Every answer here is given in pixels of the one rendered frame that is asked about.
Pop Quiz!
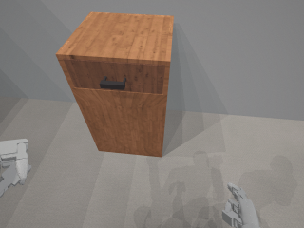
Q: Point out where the handle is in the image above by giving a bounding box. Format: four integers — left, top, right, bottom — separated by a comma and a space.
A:
99, 76, 126, 90

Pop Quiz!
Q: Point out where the robot left hand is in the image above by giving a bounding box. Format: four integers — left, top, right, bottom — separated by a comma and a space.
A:
0, 139, 32, 198

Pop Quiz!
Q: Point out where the robot right hand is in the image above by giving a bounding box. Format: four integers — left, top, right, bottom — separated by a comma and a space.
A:
222, 182, 260, 228

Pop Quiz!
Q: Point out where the drawer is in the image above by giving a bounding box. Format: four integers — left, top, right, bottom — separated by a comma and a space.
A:
63, 58, 165, 94

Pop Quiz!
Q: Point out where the cabinet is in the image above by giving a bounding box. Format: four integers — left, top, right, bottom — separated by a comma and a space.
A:
55, 11, 174, 158

